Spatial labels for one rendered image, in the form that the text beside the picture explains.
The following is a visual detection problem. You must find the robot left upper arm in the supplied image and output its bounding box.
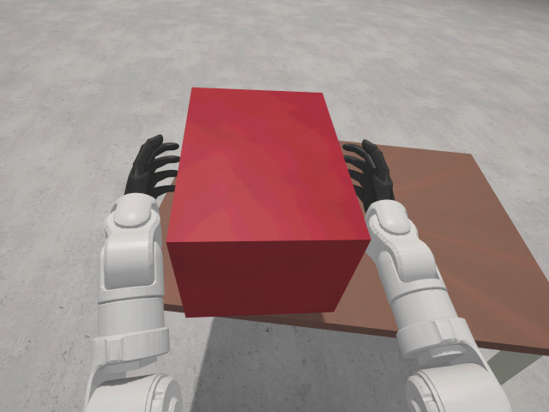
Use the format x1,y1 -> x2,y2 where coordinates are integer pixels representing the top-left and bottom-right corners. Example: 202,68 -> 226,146
86,373 -> 183,412

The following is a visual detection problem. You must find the robot right hand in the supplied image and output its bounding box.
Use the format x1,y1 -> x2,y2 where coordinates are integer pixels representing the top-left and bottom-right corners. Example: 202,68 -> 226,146
342,139 -> 395,212

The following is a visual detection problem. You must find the robot right upper arm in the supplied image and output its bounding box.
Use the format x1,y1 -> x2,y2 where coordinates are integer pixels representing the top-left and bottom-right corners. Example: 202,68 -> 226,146
406,362 -> 510,412

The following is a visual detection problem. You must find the robot right forearm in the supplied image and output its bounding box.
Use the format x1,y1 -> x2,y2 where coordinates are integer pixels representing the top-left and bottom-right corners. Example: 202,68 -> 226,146
365,200 -> 513,412

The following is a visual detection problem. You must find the carton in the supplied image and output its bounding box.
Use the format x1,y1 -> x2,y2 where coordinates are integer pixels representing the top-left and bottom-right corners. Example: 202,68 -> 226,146
166,88 -> 371,318

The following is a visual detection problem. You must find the table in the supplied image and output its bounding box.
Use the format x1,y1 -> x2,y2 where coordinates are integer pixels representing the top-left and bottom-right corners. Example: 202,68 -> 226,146
159,141 -> 549,385

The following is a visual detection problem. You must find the robot left hand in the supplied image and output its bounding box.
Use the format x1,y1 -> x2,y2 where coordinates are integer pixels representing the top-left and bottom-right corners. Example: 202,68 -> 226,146
124,135 -> 180,200

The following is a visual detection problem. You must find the robot left forearm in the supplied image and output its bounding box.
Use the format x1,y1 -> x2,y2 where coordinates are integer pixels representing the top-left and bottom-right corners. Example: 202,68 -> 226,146
83,193 -> 170,412

